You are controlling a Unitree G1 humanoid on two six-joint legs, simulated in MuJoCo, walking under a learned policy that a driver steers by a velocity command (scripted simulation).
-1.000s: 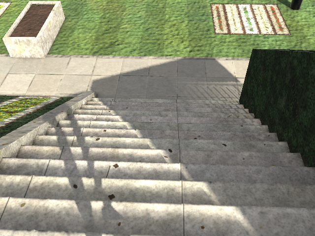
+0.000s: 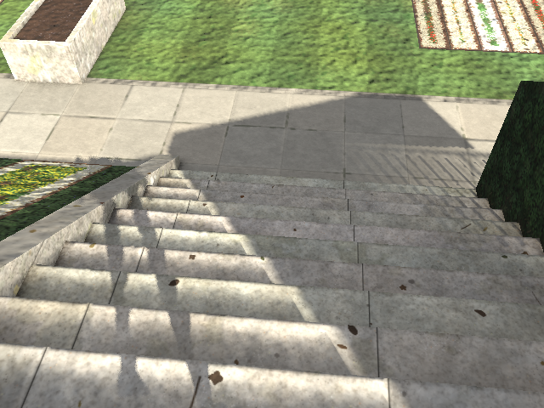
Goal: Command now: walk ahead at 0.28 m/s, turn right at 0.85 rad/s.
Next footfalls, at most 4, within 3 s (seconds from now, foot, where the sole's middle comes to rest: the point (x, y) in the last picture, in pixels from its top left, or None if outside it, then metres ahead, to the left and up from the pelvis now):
0.54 left None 0.36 0.12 -0.96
1.22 right None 0.11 0.03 -0.77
1.70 left None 0.16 0.27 -0.77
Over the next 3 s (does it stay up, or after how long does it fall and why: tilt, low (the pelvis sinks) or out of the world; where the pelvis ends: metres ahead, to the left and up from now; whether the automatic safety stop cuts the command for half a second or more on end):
stays up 0.16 0.09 -0.03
